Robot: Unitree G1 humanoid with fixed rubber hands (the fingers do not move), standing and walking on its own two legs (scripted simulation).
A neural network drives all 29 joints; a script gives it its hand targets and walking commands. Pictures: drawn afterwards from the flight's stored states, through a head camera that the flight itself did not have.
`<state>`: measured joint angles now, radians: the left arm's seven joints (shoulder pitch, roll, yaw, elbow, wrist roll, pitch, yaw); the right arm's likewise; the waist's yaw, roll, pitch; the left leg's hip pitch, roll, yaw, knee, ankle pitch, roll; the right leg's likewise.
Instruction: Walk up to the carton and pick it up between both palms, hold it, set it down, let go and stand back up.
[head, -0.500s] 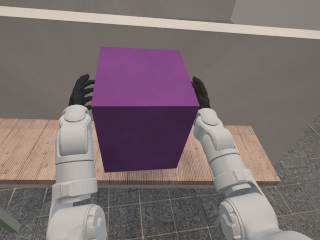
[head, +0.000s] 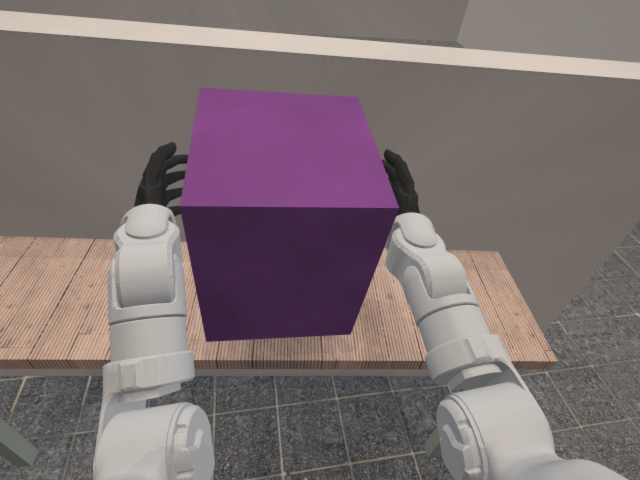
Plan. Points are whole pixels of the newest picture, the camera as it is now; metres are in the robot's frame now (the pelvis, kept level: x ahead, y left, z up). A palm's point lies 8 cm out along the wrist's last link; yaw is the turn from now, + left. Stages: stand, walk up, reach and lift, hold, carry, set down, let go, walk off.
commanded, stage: hold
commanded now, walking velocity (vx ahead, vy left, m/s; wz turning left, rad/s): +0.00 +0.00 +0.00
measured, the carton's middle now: (281, 221) +0.39 +0.01 +0.14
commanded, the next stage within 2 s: none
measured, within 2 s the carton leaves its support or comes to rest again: neither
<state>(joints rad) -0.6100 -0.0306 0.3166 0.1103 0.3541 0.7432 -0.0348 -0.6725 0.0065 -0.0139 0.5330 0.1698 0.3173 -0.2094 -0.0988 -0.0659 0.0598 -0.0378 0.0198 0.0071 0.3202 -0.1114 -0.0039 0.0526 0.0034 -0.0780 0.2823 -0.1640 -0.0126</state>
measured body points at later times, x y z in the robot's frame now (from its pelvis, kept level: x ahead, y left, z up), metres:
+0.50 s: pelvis +0.01 +0.00 +0.00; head -0.04 +0.03 +0.45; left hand +0.38 +0.16 +0.19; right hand +0.37 -0.14 +0.18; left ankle +0.05 +0.12 -0.75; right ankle +0.01 -0.11 -0.75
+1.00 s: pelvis +0.00 +0.00 +0.00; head -0.04 +0.03 +0.45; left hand +0.37 +0.16 +0.19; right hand +0.37 -0.14 +0.18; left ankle +0.05 +0.12 -0.75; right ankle +0.01 -0.11 -0.75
